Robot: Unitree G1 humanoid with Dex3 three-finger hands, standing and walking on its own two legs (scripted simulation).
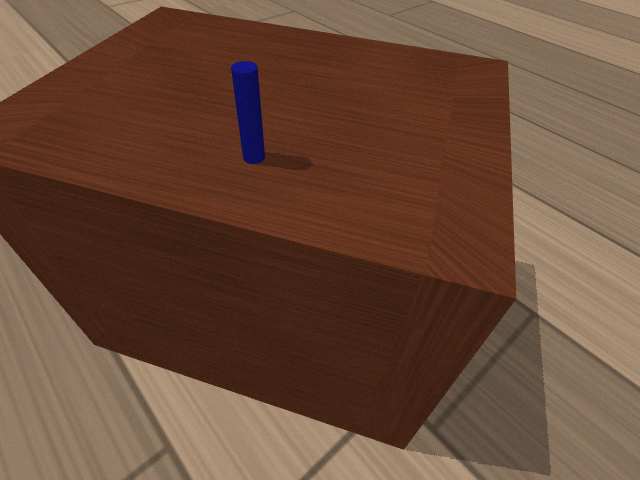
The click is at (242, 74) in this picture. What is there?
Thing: slim round
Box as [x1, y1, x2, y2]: [231, 61, 264, 163]
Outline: 241,61 234,63 231,66 242,153 243,159 249,163 257,163 264,158 257,67 252,62
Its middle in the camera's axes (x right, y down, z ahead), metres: -0.12 -0.21 +0.68
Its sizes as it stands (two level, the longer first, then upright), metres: 0.041 0.041 0.172
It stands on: a support 0.80 m high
